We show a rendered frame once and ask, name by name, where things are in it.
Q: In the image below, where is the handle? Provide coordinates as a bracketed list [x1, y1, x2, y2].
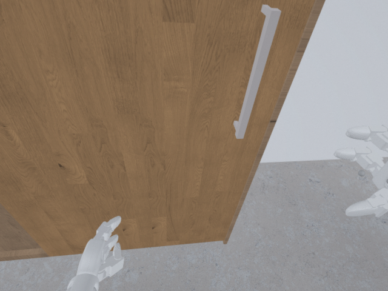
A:
[233, 5, 281, 139]

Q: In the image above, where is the left robot hand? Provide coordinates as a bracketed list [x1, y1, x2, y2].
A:
[76, 216, 124, 282]

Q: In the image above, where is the wardrobe door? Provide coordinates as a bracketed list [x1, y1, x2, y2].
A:
[0, 203, 41, 252]
[0, 0, 315, 256]

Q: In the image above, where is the left robot forearm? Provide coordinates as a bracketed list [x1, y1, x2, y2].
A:
[66, 274, 99, 291]

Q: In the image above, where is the right robot hand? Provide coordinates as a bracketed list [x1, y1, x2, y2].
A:
[334, 124, 388, 217]

